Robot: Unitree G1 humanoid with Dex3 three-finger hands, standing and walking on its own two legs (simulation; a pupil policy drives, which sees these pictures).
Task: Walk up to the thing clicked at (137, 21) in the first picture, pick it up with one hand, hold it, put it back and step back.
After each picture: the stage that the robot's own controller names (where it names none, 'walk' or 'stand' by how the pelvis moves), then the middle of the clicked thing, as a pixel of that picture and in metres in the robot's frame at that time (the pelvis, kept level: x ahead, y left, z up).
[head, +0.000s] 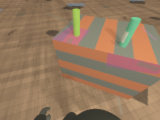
stand; (128, 33) +0.73 -0.27 +0.14
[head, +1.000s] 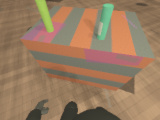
sink last; (104, 24) +0.69 -0.04 +0.18
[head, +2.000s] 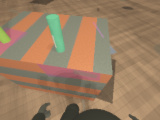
stand; (57, 36) +0.50 +0.28 +0.17
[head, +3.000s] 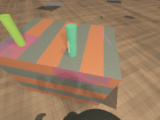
stand; (71, 42) +0.52 +0.19 +0.14
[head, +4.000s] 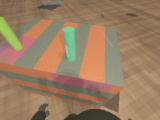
stand; (70, 46) +0.47 +0.18 +0.14
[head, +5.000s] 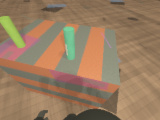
stand; (70, 45) +0.49 +0.20 +0.14
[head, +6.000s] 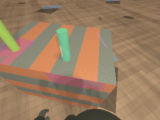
stand; (64, 46) +0.48 +0.23 +0.14
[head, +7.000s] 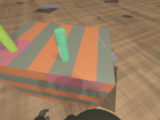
stand; (62, 47) +0.47 +0.24 +0.14
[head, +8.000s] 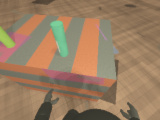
rise first; (61, 41) +0.48 +0.24 +0.14
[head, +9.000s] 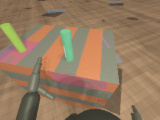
go down; (67, 47) +0.48 +0.24 +0.14
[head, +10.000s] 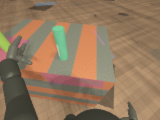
go down; (61, 45) +0.48 +0.22 +0.14
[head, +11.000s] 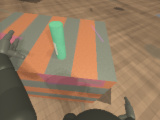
go down; (59, 43) +0.47 +0.22 +0.15
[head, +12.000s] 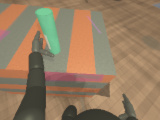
close in; (51, 35) +0.47 +0.24 +0.19
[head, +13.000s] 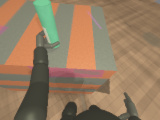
lift; (49, 28) +0.51 +0.23 +0.20
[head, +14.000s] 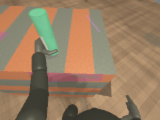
lift; (47, 36) +0.46 +0.24 +0.20
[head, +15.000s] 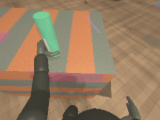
lift; (49, 38) +0.45 +0.23 +0.20
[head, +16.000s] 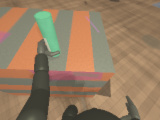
lift; (50, 38) +0.46 +0.23 +0.20
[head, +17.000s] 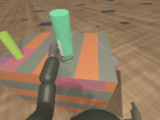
lift; (64, 40) +0.33 +0.15 +0.33
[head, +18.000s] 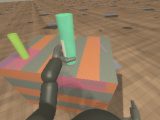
hold; (68, 42) +0.33 +0.15 +0.32
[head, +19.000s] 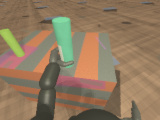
hold; (65, 46) +0.32 +0.16 +0.29
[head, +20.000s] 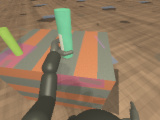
crouch; (65, 36) +0.39 +0.17 +0.31
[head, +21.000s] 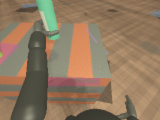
lower; (48, 15) +0.50 +0.22 +0.34
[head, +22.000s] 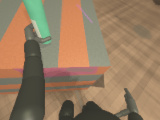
lower; (39, 21) +0.54 +0.24 +0.21
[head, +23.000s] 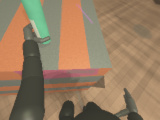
lower; (38, 21) +0.53 +0.24 +0.21
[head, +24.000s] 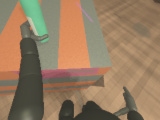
lower; (35, 18) +0.54 +0.25 +0.21
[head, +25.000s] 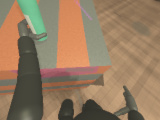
lower; (33, 16) +0.55 +0.25 +0.22
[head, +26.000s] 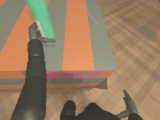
open; (43, 21) +0.53 +0.24 +0.21
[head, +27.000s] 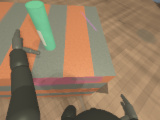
sink last; (44, 30) +0.50 +0.25 +0.19
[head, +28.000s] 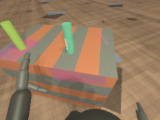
stand; (68, 39) +0.56 +0.25 +0.17
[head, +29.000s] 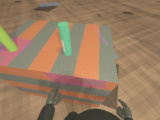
stand; (65, 40) +0.52 +0.23 +0.15
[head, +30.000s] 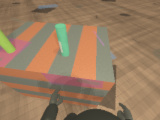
stand; (63, 42) +0.52 +0.25 +0.14
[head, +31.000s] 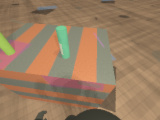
walk; (63, 44) +0.51 +0.24 +0.14
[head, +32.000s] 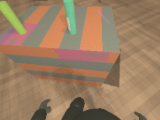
walk; (70, 19) +0.72 +0.22 +0.17
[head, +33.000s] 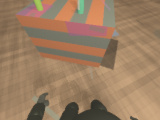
walk; (80, 0) +1.08 +0.18 +0.17
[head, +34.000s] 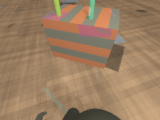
stand; (91, 8) +1.26 +0.13 +0.16
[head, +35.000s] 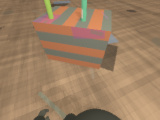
stand; (83, 11) +1.23 +0.17 +0.14
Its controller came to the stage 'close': yes
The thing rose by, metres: 0.20
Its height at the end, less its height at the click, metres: +0.00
